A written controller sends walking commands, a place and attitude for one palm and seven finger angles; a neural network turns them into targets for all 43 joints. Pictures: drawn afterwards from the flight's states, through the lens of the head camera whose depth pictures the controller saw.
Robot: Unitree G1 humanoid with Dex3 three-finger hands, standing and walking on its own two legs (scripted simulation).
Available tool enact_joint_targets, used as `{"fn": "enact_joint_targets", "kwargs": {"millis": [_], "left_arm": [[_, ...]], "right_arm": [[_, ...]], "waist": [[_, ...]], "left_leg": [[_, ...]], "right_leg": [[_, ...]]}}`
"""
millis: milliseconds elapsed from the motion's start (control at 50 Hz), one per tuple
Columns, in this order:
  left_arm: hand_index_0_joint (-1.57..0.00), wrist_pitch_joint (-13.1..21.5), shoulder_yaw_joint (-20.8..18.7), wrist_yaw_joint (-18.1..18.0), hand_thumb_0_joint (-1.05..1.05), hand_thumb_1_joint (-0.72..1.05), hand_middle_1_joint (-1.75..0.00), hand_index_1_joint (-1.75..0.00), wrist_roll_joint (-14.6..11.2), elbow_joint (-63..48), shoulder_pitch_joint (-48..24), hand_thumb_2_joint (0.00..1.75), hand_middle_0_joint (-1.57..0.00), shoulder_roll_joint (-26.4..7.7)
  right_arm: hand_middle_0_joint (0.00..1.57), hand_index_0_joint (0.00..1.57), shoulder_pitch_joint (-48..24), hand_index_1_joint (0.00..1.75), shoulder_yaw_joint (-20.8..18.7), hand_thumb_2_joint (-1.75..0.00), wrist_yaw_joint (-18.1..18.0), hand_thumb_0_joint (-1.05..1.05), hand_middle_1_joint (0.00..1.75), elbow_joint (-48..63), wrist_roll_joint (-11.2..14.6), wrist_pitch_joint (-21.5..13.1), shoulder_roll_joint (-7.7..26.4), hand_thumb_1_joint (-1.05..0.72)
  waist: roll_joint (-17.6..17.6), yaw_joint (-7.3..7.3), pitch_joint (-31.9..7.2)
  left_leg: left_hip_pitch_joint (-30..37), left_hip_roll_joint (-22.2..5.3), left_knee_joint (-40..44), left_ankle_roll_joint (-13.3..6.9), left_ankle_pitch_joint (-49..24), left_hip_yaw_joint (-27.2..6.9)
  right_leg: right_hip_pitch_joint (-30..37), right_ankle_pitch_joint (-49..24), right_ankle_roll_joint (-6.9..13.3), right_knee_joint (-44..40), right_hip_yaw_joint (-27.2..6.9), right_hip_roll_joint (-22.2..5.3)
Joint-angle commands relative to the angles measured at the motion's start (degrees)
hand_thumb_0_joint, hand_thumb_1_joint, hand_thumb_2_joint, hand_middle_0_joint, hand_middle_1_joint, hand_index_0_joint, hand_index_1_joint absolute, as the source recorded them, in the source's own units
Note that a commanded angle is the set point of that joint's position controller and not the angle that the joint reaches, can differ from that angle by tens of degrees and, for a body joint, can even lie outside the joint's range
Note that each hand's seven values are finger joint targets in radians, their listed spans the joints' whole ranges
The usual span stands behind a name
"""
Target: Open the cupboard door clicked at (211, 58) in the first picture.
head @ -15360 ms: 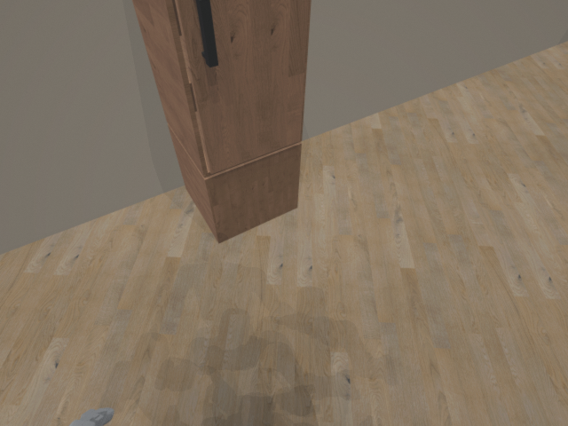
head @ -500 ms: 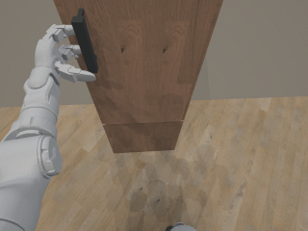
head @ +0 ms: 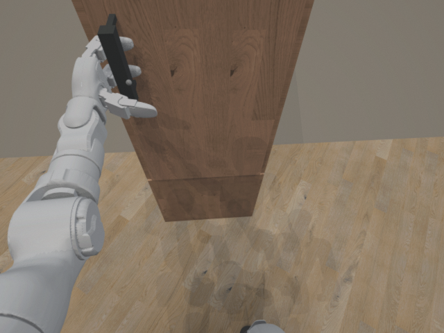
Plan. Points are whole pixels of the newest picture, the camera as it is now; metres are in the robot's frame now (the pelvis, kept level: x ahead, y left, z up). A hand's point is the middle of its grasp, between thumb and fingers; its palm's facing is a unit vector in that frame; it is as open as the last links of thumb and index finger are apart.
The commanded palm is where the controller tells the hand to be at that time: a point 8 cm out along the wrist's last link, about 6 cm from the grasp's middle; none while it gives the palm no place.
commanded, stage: slide the fingers in behind the handle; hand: left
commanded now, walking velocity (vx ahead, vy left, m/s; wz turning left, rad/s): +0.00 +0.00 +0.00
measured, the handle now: (122, 63) +0.57 +0.15 +0.15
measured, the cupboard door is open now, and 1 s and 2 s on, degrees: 0 0 19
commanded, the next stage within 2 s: close the thumb around the handle in 0.58 s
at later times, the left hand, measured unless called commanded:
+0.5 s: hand (130, 83) +0.51 +0.12 +0.15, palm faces +0.00 -1.00 +0.00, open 14.1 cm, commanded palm +0.49 +0.16 +0.15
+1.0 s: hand (131, 82) +0.51 +0.12 +0.15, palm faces +0.00 -1.00 -0.01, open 11.2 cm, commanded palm +0.49 +0.16 +0.15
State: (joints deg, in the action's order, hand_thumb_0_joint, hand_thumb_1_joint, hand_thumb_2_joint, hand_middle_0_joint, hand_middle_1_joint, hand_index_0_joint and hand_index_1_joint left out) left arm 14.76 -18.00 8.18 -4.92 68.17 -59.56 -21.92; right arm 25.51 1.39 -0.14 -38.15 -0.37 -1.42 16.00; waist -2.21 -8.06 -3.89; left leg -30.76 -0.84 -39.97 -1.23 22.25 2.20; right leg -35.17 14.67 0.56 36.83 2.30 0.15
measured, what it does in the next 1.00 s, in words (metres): stands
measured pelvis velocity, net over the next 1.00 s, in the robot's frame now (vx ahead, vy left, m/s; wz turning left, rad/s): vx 0.00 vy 0.00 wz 0.03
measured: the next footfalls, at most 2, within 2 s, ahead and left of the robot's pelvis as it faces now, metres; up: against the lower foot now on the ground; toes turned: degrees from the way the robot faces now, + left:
none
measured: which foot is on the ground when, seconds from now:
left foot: down 0.00-1.00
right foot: down 0.00-1.00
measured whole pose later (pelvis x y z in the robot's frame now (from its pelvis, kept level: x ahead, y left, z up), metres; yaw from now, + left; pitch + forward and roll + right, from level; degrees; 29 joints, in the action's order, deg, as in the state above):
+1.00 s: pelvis +0.00 +0.00 +0.00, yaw +1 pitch +14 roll -1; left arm 15.6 -14.6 4.7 -5.7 71.7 -63.0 -20.3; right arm 24.3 1.4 0.2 -40.1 -0.8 -3.4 15.9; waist -2.2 -7.4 -3.8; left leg -31.8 0.0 -40.3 -1.2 22.0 0.9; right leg -35.9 15.1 0.6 37.5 3.4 -0.7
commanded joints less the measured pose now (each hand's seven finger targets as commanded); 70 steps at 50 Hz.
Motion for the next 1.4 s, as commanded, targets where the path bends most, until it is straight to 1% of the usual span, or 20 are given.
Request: {"fn": "enact_joint_targets", "kwargs": {"millis": [0, 80, 100, 140, 180, 260, 300, 320, 360, 660, 740, 780, 840, 980, 1020, 1080, 1160, 1220, 1340, 1380], "left_arm": [[-0.3, 3.74, -0.72, -1.59, 0.0, -0.5, -1.2, -1.2, -0.26, -12.98, -30.28, 0.3, -0.3, -11.27], [-0.3, 4.37, 2.24, -1.98, 0.0, -0.5, -1.2, -1.2, 0.21, -12.9, -31.33, 0.3, -0.3, -8.03], [-0.3, 4.61, 1.15, -2.03, 0.0, -0.5, -1.2, -1.2, 0.29, -13.33, -31.41, 0.3, -0.3, -9.49], [-0.3, 4.91, 2.86, -1.81, 0.0, -0.5, -1.2, -1.2, -0.24, -14.2, -32.41, 0.3, -0.3, -7.14], [-0.3, 4.59, 2.78, -1.66, 0.0, -0.5, -1.2, -1.2, -0.32, -12.47, -31.8, 0.3, -0.3, -7.39], [-0.3, 4.52, 1.81, -1.76, 0.0, -0.5, -1.2, -1.2, -0.12, -11.68, -32.73, 0.3, -0.3, -8.65], [-0.3, 4.59, 3.32, -1.64, 0.0, -0.5, -1.2, -1.2, -0.14, -11.88, -33.9, 0.3, -0.3, -7.2], [-0.3, 4.88, 3.59, -1.59, 0.0, -0.5, -1.2, -1.2, -0.43, -12.4, -33.38, 0.3, -0.3, -6.29], [-0.3, 5.08, 1.92, -1.6, 0.0, -0.5, -1.2, -1.2, -0.62, -12.82, -32.83, 0.3, -0.3, -8.17], [-0.3, 4.69, 4.39, -2.0, 0.0, -0.5, -1.2, -1.2, -0.46, -12.6, -33.9, 0.3, -0.3, -5.24], [-0.32, 4.48, 6.35, -2.3, 0.0, -0.28, -1.22, -1.22, -0.35, -11.72, -35.24, 0.4, -0.32, -2.8], [-0.32, 4.12, 5.58, -2.48, 0.0, -0.16, -1.24, -1.24, -0.1, -10.14, -35.44, 0.44, -0.32, -3.97], [-0.34, 4.3, 6.46, -2.44, 0.0, 0.0, -1.25, -1.25, -0.19, -10.04, -34.8, 0.52, -0.34, -2.41], [-0.36, 4.22, 3.94, -2.2, 0.0, 0.4, -1.3, -1.3, -0.12, -8.59, -35.08, 0.68, -0.36, -5.92], [-0.37, 4.76, 4.64, -2.05, 0.0, 0.51, -1.31, -1.31, -0.16, -10.3, -35.71, 0.73, -0.37, -4.9], [-0.38, 4.43, 3.26, -1.91, 0.0, 0.68, -1.33, -1.33, -0.37, -9.06, -34.66, 0.8, -0.38, -6.56], [-0.4, 4.45, 1.65, -1.63, 0.0, 0.9, -1.35, -1.35, -0.28, -9.54, -33.04, 0.9, -0.4, -8.44], [-0.4, 4.24, 1.77, -1.34, 0.0, 0.9, -1.35, -1.35, -0.13, -9.79, -33.21, 0.9, -0.4, -8.82], [-0.4, 4.84, 0.52, -1.69, 0.0, 0.9, -1.35, -1.35, -0.43, -12.69, -31.98, 0.9, -0.4, -9.61], [-0.4, 4.63, -0.85, -1.72, 0.0, 0.9, -1.35, -1.35, -0.63, -12.32, -29.69, 0.9, -0.4, -10.55]], "right_arm": [[0.2, 0.2, 6.99, 0.3, -3.32, -0.9, -0.32, 0.0, 0.3, 3.28, 0.14, -2.08, 8.59, -0.9], [0.2, 0.2, 6.95, 0.3, -3.44, -0.9, -0.07, 0.0, 0.3, 2.83, 0.1, -2.59, 8.51, -0.9], [0.2, 0.2, 7.15, 0.3, -3.53, -0.9, -0.14, 0.0, 0.3, 2.75, 0.07, -2.59, 8.7, -0.9], [0.2, 0.2, 6.74, 0.3, -3.43, -0.9, -0.1, 0.0, 0.3, 2.72, 0.09, -2.93, 8.4, -0.9], [0.2, 0.2, 6.75, 0.3, -3.36, -0.9, -0.25, 0.0, 0.3, 2.48, 0.19, -2.86, 8.63, -0.9], [0.2, 0.2, 6.55, 0.3, -3.29, -0.9, -0.47, 0.0, 0.3, 2.15, 0.24, -3.18, 8.68, -0.9], [0.2, 0.2, 6.68, 0.3, -3.25, -0.9, -0.42, 0.0, 0.3, 1.98, 0.21, -3.4, 8.54, -0.9], [0.2, 0.2, 6.76, 0.3, -3.33, -0.9, -0.44, 0.0, 0.3, 2.25, 0.18, -3.56, 8.45, -0.9], [0.2, 0.2, 6.74, 0.3, -3.35, -0.9, -0.37, 0.0, 0.3, 2.05, 0.11, -3.62, 8.66, -0.9], [0.2, 0.2, 6.43, 0.3, -3.31, -0.9, -0.27, 0.0, 0.3, 1.73, 0.17, -3.41, 8.46, -0.9], [0.2, 0.2, 6.45, 0.3, -3.37, -0.9, -0.25, 0.0, 0.3, 1.37, 0.11, -3.6, 8.41, -0.9], [0.2, 0.2, 7.11, 0.3, -3.36, -0.9, -0.3, 0.0, 0.3, 0.87, -0.04, -3.49, 8.72, -0.9], [0.2, 0.2, 6.99, 0.3, -3.32, -0.9, -0.12, 0.0, 0.3, 0.96, -0.04, -3.57, 8.41, -0.9], [0.2, 0.2, 7.41, 0.3, -3.21, -0.9, -0.27, 0.0, 0.3, 1.02, -0.1, -3.47, 8.88, -0.9], [0.2, 0.2, 7.31, 0.3, -3.21, -0.9, -0.22, 0.0, 0.3, 1.52, -0.13, -3.55, 8.66, -0.9], [0.2, 0.2, 7.34, 0.3, -3.29, -0.9, -0.24, 0.0, 0.3, 1.4, -0.08, -3.41, 8.89, -0.9], [0.2, 0.2, 7.55, 0.3, -3.26, -0.9, -0.18, 0.0, 0.3, 1.79, -0.06, -3.11, 8.96, -0.9], [0.2, 0.2, 7.38, 0.3, -3.15, -0.9, -0.41, 0.0, 0.3, 2.41, 0.03, -2.83, 8.94, -0.9], [0.2, 0.2, 7.7, 0.3, -3.49, -0.9, -0.12, 0.0, 0.3, 2.62, -0.14, -2.61, 8.78, -0.9], [0.2, 0.2, 7.56, 0.3, -3.59, -0.9, -0.1, 0.0, 0.3, 2.73, -0.11, -2.41, 8.88, -0.9]], "waist": [[-0.31, -0.85, -24.08], [0.0, -1.88, -23.17], [0.55, -1.53, -24.02], [-1.51, -1.87, -24.71], [1.29, -2.17, -23.41], [-1.55, -1.83, -23.35], [0.45, -2.51, -22.89], [-0.86, -2.21, -23.8], [-0.54, -1.67, -25.69], [-0.7, -2.48, -23.58], [-1.49, -3.2, -22.58], [0.27, -3.47, -22.47], [-1.63, -3.03, -23.69], [1.49, -3.31, -23.27], [-1.92, -2.85, -24.17], [1.03, -3.08, -23.06], [-0.05, -2.25, -24.41], [-0.43, -2.39, -22.91], [-1.33, -1.42, -26.67], [0.89, -0.88, -26.48]], "left_leg": [[8.82, 0.67, 4.5, 0.16, -20.24, -2.69], [9.16, 0.68, 4.33, 0.03, -19.33, -2.61], [9.05, 0.64, 4.3, 0.07, -19.5, -2.8], [10.52, 0.75, 4.2, 0.2, -20.22, -2.79], [9.1, 0.68, 4.44, 0.01, -18.67, -2.73], [8.86, 1.0, 4.39, 0.06, -17.56, -2.58], [8.6, 0.94, 4.51, -0.01, -17.51, -2.91], [9.94, 0.97, 4.4, 0.11, -19.32, -2.98], [10.48, 0.92, 3.98, 0.15, -20.4, -2.94], [10.9, 0.79, 4.05, 0.43, -21.03, -3.44], [11.6, 0.71, 4.12, 0.57, -20.37, -3.98], [10.62, 0.67, 4.07, 0.48, -20.07, -4.06], [12.15, 0.75, 3.55, 0.77, -22.2, -4.3], [8.88, 0.98, 3.87, 0.22, -18.9, -3.93], [10.51, 1.08, 3.61, 0.44, -20.71, -3.9], [8.59, 0.96, 3.62, 0.2, -18.78, -3.54], [8.74, 1.0, 3.49, 0.26, -20.23, -3.42], [7.36, 1.06, 3.97, 0.11, -18.95, -3.11], [10.25, 0.73, 3.28, 0.5, -24.33, -3.32], [9.22, 0.75, 3.21, 0.23, -23.94, -2.85]], "right_leg": [[15.07, -19.12, 0.78, -1.67, -0.72, 1.65], [13.86, -18.75, 0.68, -1.88, -0.76, 1.61], [14.5, -18.92, 0.75, -1.66, -0.78, 1.63], [14.02, -19.17, 0.71, -1.78, -0.8, 1.55], [14.17, -18.7, 0.65, -2.01, -0.82, 1.62], [13.78, -17.78, 0.8, -1.98, -1.07, 1.38], [13.66, -17.72, 0.68, -2.03, -0.85, 1.44], [13.74, -18.52, 0.84, -1.69, -0.65, 1.45], [14.38, -19.67, 0.77, -1.53, -0.87, 1.45], [12.42, -18.94, 0.73, -1.53, -0.42, 1.47], [10.21, -17.12, 0.71, -1.66, -0.16, 1.47], [10.44, -17.3, 0.7, -1.57, -0.18, 1.5], [9.85, -17.71, 0.8, -1.29, -0.13, 1.48], [11.76, -17.5, 0.71, -1.41, -0.42, 1.51], [11.3, -17.94, 0.93, -1.01, -0.33, 1.44], [11.71, -17.56, 0.61, -1.55, -0.54, 1.58], [12.77, -18.79, 0.77, -1.17, -0.59, 1.58], [13.33, -18.3, 0.86, -1.25, -0.6, 1.5], [14.32, -21.31, 0.77, -0.73, -0.5, 1.74], [15.6, -22.38, 0.73, -0.87, -0.68, 1.82]]}}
